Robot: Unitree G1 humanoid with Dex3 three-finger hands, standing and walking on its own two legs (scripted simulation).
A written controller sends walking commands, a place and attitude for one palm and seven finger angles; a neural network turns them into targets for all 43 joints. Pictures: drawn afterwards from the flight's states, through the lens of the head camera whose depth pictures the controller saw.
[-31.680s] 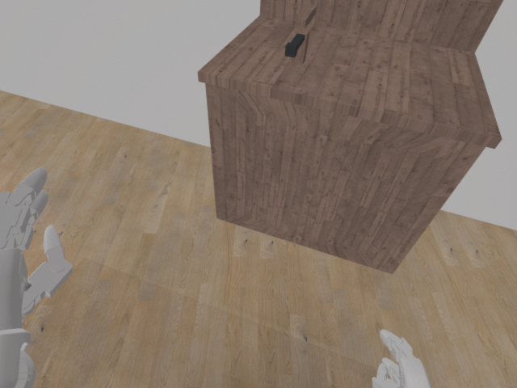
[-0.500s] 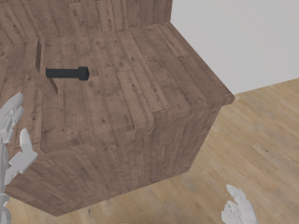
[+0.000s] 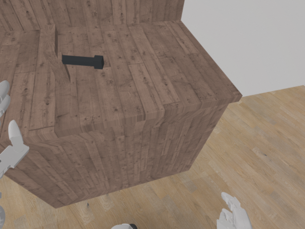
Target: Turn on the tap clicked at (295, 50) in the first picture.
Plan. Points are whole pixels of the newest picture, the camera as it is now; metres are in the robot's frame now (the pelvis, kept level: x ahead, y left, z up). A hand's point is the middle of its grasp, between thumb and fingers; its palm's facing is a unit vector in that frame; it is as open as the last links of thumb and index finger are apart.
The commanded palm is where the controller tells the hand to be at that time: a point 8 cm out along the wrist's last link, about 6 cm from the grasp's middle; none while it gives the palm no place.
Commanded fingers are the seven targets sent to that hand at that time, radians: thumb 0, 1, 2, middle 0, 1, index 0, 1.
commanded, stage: step back with the hand held close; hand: left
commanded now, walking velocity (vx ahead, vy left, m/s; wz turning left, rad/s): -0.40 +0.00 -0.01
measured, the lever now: (98, 62) +0.53 +0.21 +0.13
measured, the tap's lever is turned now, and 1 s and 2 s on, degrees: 72 72 72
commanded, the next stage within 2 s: stop stepping back and stand still in 0.36 s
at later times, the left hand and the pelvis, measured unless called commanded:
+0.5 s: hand (43, 196) +0.15 +0.20 +0.16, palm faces +0.26 -0.89 -0.38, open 7.4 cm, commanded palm +0.08 +0.25 +0.18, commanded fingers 0.00 0.90 0.90 -0.20 -0.30 -0.20 -0.30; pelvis -0.10 -0.02 +0.00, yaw -4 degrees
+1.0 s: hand out of the picture +0.02 +0.20 +0.16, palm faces +0.42 -0.82 -0.40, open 7.4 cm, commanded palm -0.04 +0.24 +0.18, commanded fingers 0.00 0.90 0.90 -0.20 -0.30 -0.20 -0.30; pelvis -0.19 -0.05 -0.01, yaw +2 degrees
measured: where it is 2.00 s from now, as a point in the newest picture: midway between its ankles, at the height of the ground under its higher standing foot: outside the picture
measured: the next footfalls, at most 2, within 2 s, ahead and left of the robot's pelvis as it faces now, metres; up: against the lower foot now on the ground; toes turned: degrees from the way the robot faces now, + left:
right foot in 0.18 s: -0.06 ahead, -0.15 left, +0.00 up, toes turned -1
left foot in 0.36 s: +0.02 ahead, +0.06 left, +0.00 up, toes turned -1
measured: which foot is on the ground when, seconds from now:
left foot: down 0.00-0.20, up 0.22-0.34, down 0.36-0.64, up 0.66-0.86, down 0.88-1.00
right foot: up 0.00-0.16, down 0.18-0.36, up 0.38-0.62, down 0.64-1.00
